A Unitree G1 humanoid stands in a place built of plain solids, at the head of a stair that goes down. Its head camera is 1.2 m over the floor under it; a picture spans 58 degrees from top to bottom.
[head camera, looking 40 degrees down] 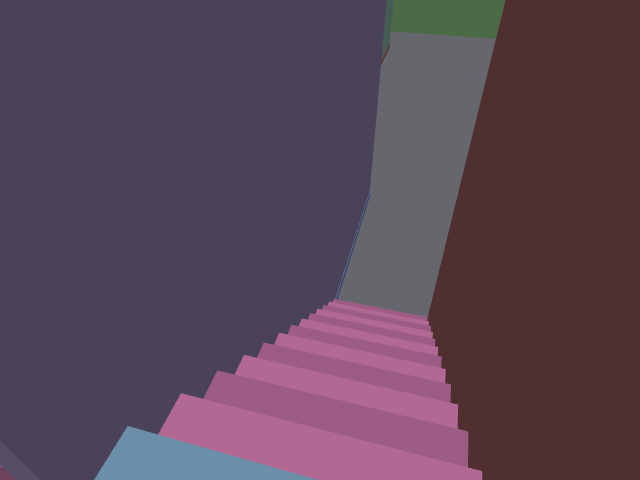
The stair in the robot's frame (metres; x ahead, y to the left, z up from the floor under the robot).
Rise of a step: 0.20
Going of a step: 0.23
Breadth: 1.02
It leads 15 degrees to the right of straight ahead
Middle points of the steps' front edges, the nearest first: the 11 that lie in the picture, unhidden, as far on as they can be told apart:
0.69 0.00 -0.20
0.91 -0.06 -0.39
1.13 -0.12 -0.59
1.36 -0.18 -0.79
1.58 -0.24 -0.99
1.80 -0.30 -1.18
2.02 -0.35 -1.38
2.24 -0.41 -1.58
2.46 -0.47 -1.78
2.68 -0.53 -1.97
2.90 -0.59 -2.17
